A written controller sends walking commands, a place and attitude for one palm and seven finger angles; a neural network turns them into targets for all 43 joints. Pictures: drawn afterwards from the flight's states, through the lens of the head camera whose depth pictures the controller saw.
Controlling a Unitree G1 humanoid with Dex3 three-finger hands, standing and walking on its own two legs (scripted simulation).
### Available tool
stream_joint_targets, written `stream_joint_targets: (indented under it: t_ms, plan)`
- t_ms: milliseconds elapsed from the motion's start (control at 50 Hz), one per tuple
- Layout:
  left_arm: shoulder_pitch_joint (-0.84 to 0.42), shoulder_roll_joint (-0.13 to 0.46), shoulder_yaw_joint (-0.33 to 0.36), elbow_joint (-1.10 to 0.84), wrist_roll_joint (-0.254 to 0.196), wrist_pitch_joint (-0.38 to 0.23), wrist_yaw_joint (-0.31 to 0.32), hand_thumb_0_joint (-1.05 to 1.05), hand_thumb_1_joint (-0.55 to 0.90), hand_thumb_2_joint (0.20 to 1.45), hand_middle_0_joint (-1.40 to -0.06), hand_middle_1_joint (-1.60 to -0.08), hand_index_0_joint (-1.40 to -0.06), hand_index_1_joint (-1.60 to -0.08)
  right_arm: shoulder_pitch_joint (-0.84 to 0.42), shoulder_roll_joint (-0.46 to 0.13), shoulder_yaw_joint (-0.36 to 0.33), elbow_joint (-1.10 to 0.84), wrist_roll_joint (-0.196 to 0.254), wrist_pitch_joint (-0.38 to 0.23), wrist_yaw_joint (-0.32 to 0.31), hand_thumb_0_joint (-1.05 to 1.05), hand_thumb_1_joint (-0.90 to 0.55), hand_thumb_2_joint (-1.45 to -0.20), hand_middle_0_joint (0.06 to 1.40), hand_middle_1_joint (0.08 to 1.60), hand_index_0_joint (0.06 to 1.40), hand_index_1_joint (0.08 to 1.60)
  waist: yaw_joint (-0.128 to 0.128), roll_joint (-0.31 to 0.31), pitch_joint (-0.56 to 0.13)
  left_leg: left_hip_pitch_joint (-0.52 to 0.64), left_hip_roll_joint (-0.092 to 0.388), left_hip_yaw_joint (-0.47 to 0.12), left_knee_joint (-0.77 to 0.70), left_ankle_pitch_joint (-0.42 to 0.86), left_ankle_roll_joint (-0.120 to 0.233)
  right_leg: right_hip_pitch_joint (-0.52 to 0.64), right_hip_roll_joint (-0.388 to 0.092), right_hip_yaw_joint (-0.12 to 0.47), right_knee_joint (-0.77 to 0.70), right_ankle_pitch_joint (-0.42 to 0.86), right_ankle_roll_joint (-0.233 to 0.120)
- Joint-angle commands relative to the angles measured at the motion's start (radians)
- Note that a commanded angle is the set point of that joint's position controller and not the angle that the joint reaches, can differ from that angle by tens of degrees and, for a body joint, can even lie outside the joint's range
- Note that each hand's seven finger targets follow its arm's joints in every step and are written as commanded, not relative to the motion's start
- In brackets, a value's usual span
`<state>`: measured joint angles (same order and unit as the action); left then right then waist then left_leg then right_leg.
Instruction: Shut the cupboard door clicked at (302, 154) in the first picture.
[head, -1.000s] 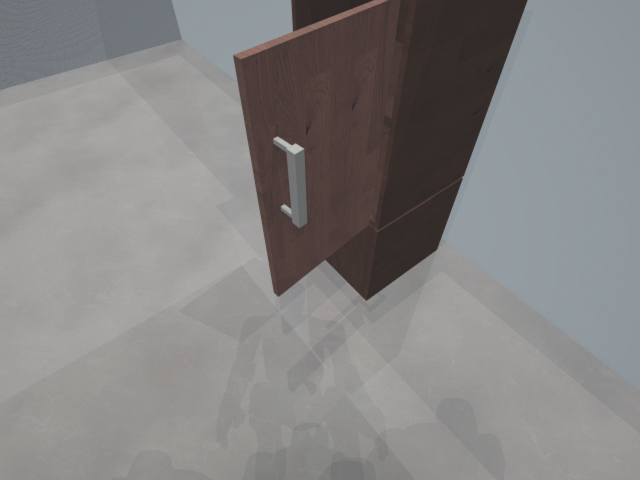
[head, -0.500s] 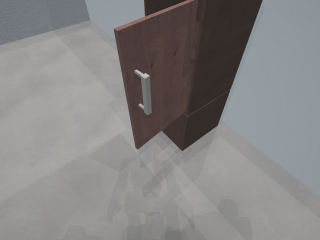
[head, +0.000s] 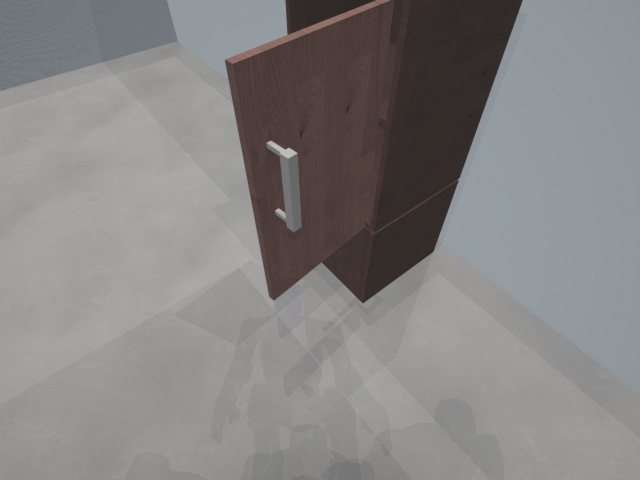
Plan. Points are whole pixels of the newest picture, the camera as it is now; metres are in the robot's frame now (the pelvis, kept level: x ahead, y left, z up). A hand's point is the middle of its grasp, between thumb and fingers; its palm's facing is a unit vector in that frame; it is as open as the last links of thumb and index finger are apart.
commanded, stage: walk around to get in front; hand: left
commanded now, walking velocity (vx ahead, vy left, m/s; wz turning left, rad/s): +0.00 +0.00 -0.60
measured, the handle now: (284, 188) +0.58 +0.10 +0.01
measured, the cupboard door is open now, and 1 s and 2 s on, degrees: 97 97 97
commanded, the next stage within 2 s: none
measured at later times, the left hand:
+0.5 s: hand out of the picture +0.08 +0.18 -0.18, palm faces -0.15 -0.94 -0.30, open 7.3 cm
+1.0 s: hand (235, 462) +0.18 +0.14 -0.17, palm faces -0.44 -0.86 -0.23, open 7.4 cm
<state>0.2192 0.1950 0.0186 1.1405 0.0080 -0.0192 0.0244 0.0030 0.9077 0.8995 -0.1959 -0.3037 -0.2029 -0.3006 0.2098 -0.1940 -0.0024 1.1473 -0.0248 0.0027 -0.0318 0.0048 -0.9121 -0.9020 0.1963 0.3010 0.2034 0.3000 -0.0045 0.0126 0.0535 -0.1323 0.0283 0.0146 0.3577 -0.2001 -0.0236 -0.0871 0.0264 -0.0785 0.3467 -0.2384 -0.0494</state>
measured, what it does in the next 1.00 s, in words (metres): steps on the spot, turning right: left foot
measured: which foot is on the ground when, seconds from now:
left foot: down 0.00-0.42, up 0.44-0.80, down 0.82-1.00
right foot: down 0.00-0.80, up 0.82-1.00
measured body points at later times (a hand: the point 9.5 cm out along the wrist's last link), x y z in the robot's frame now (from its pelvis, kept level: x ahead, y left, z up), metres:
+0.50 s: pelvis -0.02 -0.02 -0.02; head +0.03 -0.05 +0.42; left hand +0.09 +0.23 -0.15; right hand -0.02 -0.28 -0.19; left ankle -0.02 +0.13 -0.70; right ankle -0.04 -0.09 -0.75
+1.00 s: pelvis -0.01 -0.01 -0.01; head +0.05 -0.03 +0.43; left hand +0.20 +0.19 -0.15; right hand -0.06 -0.27 -0.15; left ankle +0.05 +0.14 -0.75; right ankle -0.07 -0.12 -0.70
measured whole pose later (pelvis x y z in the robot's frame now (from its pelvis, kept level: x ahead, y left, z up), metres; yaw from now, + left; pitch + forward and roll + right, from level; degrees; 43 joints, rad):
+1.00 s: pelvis -0.01 -0.01 -0.01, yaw -31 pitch +1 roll -2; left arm 0.14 0.26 0.10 0.88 0.02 0.05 -0.04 0.01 0.91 0.90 -0.19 -0.30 -0.20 -0.30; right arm 0.17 -0.21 -0.03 0.89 -0.04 0.01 -0.04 0.01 -0.91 -0.90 0.20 0.30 0.21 0.30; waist 0.03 0.01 0.12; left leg -0.23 0.12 0.02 0.54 -0.31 -0.06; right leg -0.45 0.01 -0.03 0.90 -0.49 0.04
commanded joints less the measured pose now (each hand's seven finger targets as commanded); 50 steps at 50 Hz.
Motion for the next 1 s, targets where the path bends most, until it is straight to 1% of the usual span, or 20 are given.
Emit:
stream_joint_targets:
  t_ms: [0, 100, 180, 240, 280, 320, 360, 380, 400, 420, 460, 520, 660, 740, 760, 780, 800, 820, 880, 980]
  plan:
    - [0.049, 0.114, 0.032, -0.046, 0.0, 0.013, 0.01, 0.0, 0.9, 0.9, -0.2, -0.3, -0.2, -0.3, 0.075, -0.083, -0.025, -0.028, 0.004, 0.007, -0.019, 0.0, -0.9, -0.9, 0.2, 0.3, 0.2, 0.3, -0.006, -0.017, -0.008, 0.005, 0.094, -0.014, 0.022, 0.152, 0.029, -0.074, -0.144, 0.143, -0.022, 0.272, -0.005]
    - [0.029, 0.142, 0.069, -0.104, 0.009, 0.042, -0.003, 0.0, 0.9, 0.9, -0.2, -0.3, -0.2, -0.3, 0.062, -0.111, -0.058, -0.083, 0.003, 0.022, -0.029, 0.0, -0.9, -0.9, 0.2, 0.3, 0.2, 0.3, -0.008, -0.033, -0.002, -0.042, 0.109, 0.031, 0.095, 0.06, 0.029, -0.141, -0.142, 0.202, 0.053, 0.27, -0.027]
    - [0.01, 0.132, 0.081, -0.149, 0.012, 0.052, -0.015, 0.0, 0.9, 0.9, -0.2, -0.3, -0.2, -0.3, 0.047, -0.132, -0.072, -0.126, 0.001, 0.02, -0.03, 0.0, -0.9, -0.9, 0.2, 0.3, 0.2, 0.3, -0.006, 0.02, -0.006, -0.04, 0.156, -0.004, 0.076, 0.005, 0.053, -0.223, -0.095, 0.217, 0.124, 0.183, -0.018]
    - [-0.003, 0.109, 0.083, -0.186, 0.014, 0.058, -0.026, 0.0, 0.9, 0.9, -0.2, -0.3, -0.2, -0.3, 0.051, -0.176, -0.087, -0.148, -0.003, 0.012, -0.032, 0.0, -0.9, -0.9, 0.2, 0.3, 0.2, 0.3, -0.005, 0.136, -0.024, -0.036, 0.285, -0.113, -0.017, 0.004, 0.124, -0.284, -0.021, 0.142, 0.331, 0.053, 0.01]
    - [-0.019, 0.086, 0.086, -0.21, 0.016, 0.068, -0.033, 0.0, 0.9, 0.9, -0.2, -0.3, -0.2, -0.3, 0.046, -0.189, -0.093, -0.164, -0.008, 0.003, -0.029, 0.0, -0.9, -0.9, 0.2, 0.3, 0.2, 0.3, -0.001, 0.206, -0.031, -0.048, 0.392, -0.16, -0.075, 0.094, 0.202, -0.309, -0.02, 0.081, 0.543, -0.27, 0.026]
    - [0.0, 0.076, 0.088, -0.222, 0.014, 0.066, -0.04, 0.0, 0.9, 0.9, -0.2, -0.3, -0.2, -0.3, -0.002, -0.194, -0.091, -0.187, -0.015, -0.001, -0.028, 0.0, -0.9, -0.9, 0.2, 0.3, 0.2, 0.3, 0.028, 0.148, -0.038, -0.076, 0.381, -0.088, -0.006, 0.223, 0.185, -0.253, -0.055, 0.089, 0.478, -0.275, 0.022]
    - [0.105, 0.097, 0.099, -0.193, 0.016, 0.056, -0.042, 0.0, 0.9, 0.9, -0.2, -0.3, -0.2, -0.3, -0.05, -0.201, -0.093, -0.209, -0.007, 0.007, -0.026, 0.0, -0.9, -0.9, 0.2, 0.3, 0.2, 0.3, 0.078, 0.048, -0.047, -0.156, 0.27, 0.044, 0.195, 0.167, 0.092, -0.092, -0.049, 0.067, 0.199, -0.021, 0.025]
    - [0.136, 0.196, 0.116, -0.193, 0.031, 0.041, -0.029, 0.0, 0.9, 0.9, -0.2, -0.3, -0.2, -0.3, -0.055, -0.141, -0.091, -0.236, 0.007, 0.016, -0.02, 0.0, -0.9, -0.9, 0.2, 0.3, 0.2, 0.3, 0.084, -0.249, -0.036, -0.314, 0.104, 0.148, 0.439, -0.119, 0.001, -0.025, -0.231, 0.381, -0.02, 0.213, -0.032]
    - [0.149, 0.263, 0.124, -0.192, 0.021, 0.04, -0.017, 0.0, 0.9, 0.9, -0.2, -0.3, -0.2, -0.3, -0.1, -0.115, -0.084, -0.268, 0.012, 0.024, -0.011, 0.0, -0.9, -0.9, 0.2, 0.3, 0.2, 0.3, 0.102, -0.326, -0.01, -0.416, 0.01, 0.092, 0.657, -0.428, -0.024, -0.054, -0.387, 0.58, -0.069, 0.412, -0.141]
    - [0.131, 0.246, 0.121, -0.204, 0.016, 0.042, -0.007, 0.0, 0.9, 0.9, -0.2, -0.3, -0.2, -0.3, -0.108, -0.12, -0.086, -0.269, 0.011, 0.031, -0.01, 0.0, -0.9, -0.9, 0.2, 0.3, 0.2, 0.3, 0.087, -0.203, -0.018, -0.438, 0.03, -0.02, 0.757, -0.388, -0.016, -0.066, -0.361, 0.58, -0.046, 0.337, -0.196]
    - [0.045, 0.196, 0.112, -0.23, 0.017, 0.037, 0.005, 0.0, 0.9, 0.9, -0.2, -0.3, -0.2, -0.3, -0.113, -0.118, -0.083, -0.265, 0.009, 0.028, -0.012, 0.0, -0.9, -0.9, 0.2, 0.3, 0.2, 0.3, 0.042, -0.182, -0.031, -0.471, 0.048, -0.058, 0.8, -0.296, -0.026, -0.04, -0.294, 0.52, 0.015, 0.421, -0.192]
    - [0.053, 0.194, 0.11, -0.239, 0.017, 0.031, 0.008, 0.0, 0.9, 0.9, -0.2, -0.3, -0.2, -0.3, -0.112, -0.085, -0.073, -0.265, 0.014, 0.027, -0.009, 0.0, -0.9, -0.9, 0.2, 0.3, 0.2, 0.3, 0.037, -0.105, -0.12, -0.397, 0.027, -0.029, 0.682, -0.258, -0.04, 0.033, -0.239, 0.449, 0.064, 0.576, -0.168]
    - [0.054, 0.22, 0.118, -0.262, 0.023, 0.042, -0.001, 0.0, 0.9, 0.9, -0.2, -0.3, -0.2, -0.3, -0.146, -0.096, -0.073, -0.309, 0.026, 0.021, -0.011, 0.0, -0.9, -0.9, 0.2, 0.3, 0.2, 0.3, 0.041, -0.151, -0.099, -0.304, -0.012, -0.035, 0.46, -0.246, -0.028, -0.011, -0.207, 0.523, 0.052, 0.499, -0.158]
    - [-0.016, 0.203, 0.113, -0.285, 0.013, 0.05, -0.007, 0.0, 0.9, 0.9, -0.2, -0.3, -0.2, -0.3, -0.03, -0.11, -0.073, -0.286, 0.028, 0.005, -0.021, 0.0, -0.9, -0.9, 0.2, 0.3, 0.2, 0.3, -0.024, -0.121, -0.118, -0.016, -0.008, -0.035, 0.095, -0.051, -0.012, -0.193, -0.133, 0.503, 0.132, 0.39, -0.065]
    - [-0.019, 0.16, 0.103, -0.301, 0.005, 0.051, -0.011, 0.0, 0.9, 0.9, -0.2, -0.3, -0.2, -0.3, 0.006, -0.168, -0.081, -0.279, 0.019, -0.006, -0.027, 0.0, -0.9, -0.9, 0.2, 0.3, 0.2, 0.3, -0.035, 0.019, -0.129, 0.131, 0.129, -0.173, -0.025, -0.027, 0.037, -0.357, -0.035, 0.422, 0.217, 0.184, -0.011]
    - [-0.002, 0.114, 0.09, -0.324, -0.001, 0.047, -0.027, 0.0, 0.9, 0.9, -0.2, -0.3, -0.2, -0.3, 0.016, -0.26, -0.1, -0.295, 0.005, -0.011, -0.026, 0.0, -0.9, -0.9, 0.2, 0.3, 0.2, 0.3, -0.028, 0.295, -0.133, 0.18, 0.394, -0.429, -0.092, 0.093, 0.148, -0.497, 0.069, 0.239, 0.442, -0.276, 0.053]
    - [-0.037, 0.149, 0.096, -0.351, 0.01, 0.041, -0.037, 0.0, 0.9, 0.9, -0.2, -0.3, -0.2, -0.3, 0.029, -0.284, -0.099, -0.309, -0.005, -0.007, -0.032, 0.0, -0.9, -0.9, 0.2, 0.3, 0.2, 0.3, -0.036, 0.225, -0.103, 0.061, 0.501, -0.48, -0.085, 0.172, 0.25, -0.502, 0.027, 0.151, 0.661, -0.396, 0.082]
    - [-0.069, 0.153, 0.101, -0.349, 0.024, 0.042, -0.045, 0.0, 0.9, 0.9, -0.2, -0.3, -0.2, -0.3, 0.023, -0.258, -0.09, -0.307, -0.015, -0.016, -0.031, 0.0, -0.9, -0.9, 0.2, 0.3, 0.2, 0.3, -0.029, 0.123, -0.074, 0.03, 0.451, -0.437, -0.058, 0.33, 0.262, -0.526, 0.009, 0.153, 0.782, -0.354, 0.091]
    - [-0.069, 0.118, 0.094, -0.333, 0.011, 0.054, -0.057, 0.0, 0.9, 0.9, -0.2, -0.3, -0.2, -0.3, -0.047, -0.2, -0.075, -0.328, -0.015, -0.012, -0.028, 0.0, -0.9, -0.9, 0.2, 0.3, 0.2, 0.3, 0.014, 0.24, -0.063, 0.004, 0.291, -0.108, 0.048, 0.562, 0.166, -0.482, -0.039, 0.097, 0.768, -0.295, 0.104]
    - [-0.058, 0.115, 0.081, -0.332, 0.01, 0.048, -0.072, 0.0, 0.9, 0.9, -0.2, -0.3, -0.2, -0.3, 0.007, -0.25, -0.096, -0.31, -0.01, 0.003, -0.015, 0.0, -0.9, -0.9, 0.2, 0.3, 0.2, 0.3, 0.002, 0.172, -0.091, -0.048, 0.255, 0.001, 0.162, 0.424, 0.086, -0.201, 0.008, -0.036, 0.324, -0.124, 0.074]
